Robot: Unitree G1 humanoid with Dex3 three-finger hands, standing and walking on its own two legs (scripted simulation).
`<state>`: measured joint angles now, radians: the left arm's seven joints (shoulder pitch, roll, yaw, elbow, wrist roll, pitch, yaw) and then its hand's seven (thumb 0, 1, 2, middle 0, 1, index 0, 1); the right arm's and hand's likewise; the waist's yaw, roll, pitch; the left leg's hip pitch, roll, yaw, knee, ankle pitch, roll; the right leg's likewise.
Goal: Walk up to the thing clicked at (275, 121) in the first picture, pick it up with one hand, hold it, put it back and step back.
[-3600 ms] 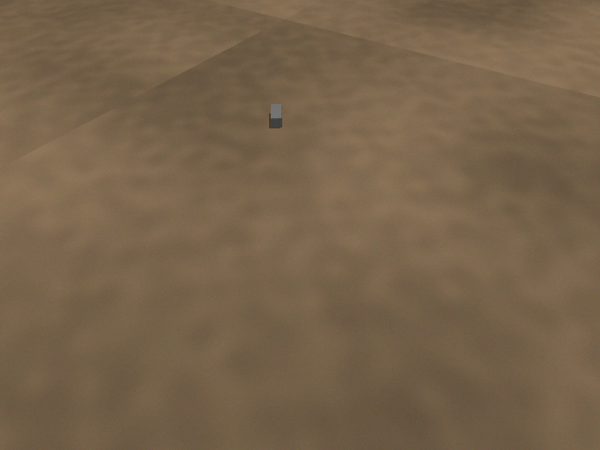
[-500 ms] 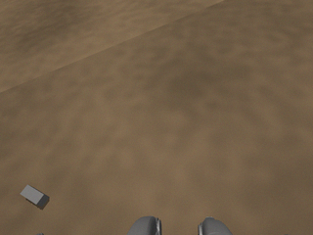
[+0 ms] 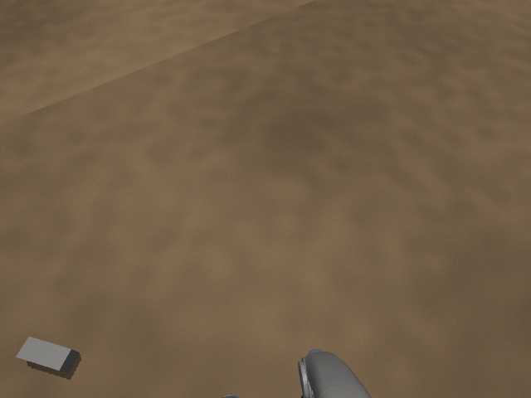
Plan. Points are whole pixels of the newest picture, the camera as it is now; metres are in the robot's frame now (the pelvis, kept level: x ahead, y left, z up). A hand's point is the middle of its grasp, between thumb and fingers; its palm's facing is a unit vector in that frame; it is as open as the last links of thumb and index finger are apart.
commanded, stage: walk up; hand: left
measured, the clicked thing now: (48, 354) +0.39 +0.74 -0.72
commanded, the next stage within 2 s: none
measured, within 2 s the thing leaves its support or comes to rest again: neither
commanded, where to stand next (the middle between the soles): -0.15 +0.59 m, yaw -19 degrees
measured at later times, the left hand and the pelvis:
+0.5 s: hand out of the picture +0.04 +0.57 -0.13, palm faces -0.12 -0.76 -0.64, open 7.4 cm; pelvis -0.09 +0.25 -0.04, yaw -7 degrees
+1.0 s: hand out of the picture -0.07 +0.72 -0.12, palm faces -0.18 -0.80 -0.57, open 7.4 cm; pelvis -0.19 +0.45 -0.01, yaw -11 degrees
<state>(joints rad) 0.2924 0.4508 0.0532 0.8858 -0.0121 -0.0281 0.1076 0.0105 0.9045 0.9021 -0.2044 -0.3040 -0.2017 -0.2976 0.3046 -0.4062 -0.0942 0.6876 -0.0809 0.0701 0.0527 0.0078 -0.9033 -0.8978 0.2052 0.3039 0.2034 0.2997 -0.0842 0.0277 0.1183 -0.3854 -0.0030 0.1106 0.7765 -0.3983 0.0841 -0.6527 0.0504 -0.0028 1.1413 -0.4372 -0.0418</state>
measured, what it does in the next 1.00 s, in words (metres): steps to the left: right foot, then left foot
